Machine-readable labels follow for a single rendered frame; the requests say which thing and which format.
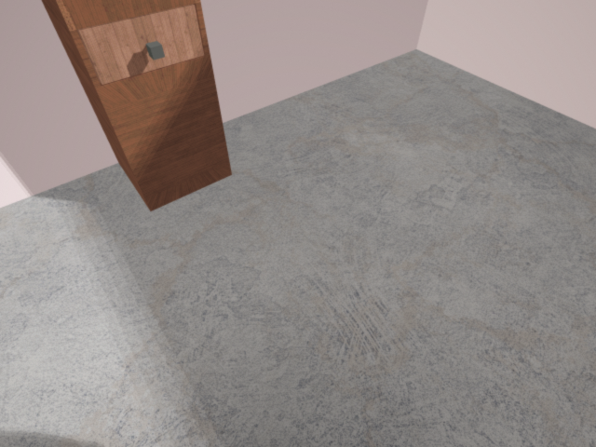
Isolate handle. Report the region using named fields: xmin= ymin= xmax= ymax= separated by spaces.
xmin=145 ymin=41 xmax=165 ymax=60

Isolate cabinet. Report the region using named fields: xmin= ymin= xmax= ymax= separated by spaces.
xmin=42 ymin=0 xmax=232 ymax=211

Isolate drawer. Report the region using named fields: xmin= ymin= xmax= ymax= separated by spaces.
xmin=77 ymin=4 xmax=204 ymax=85

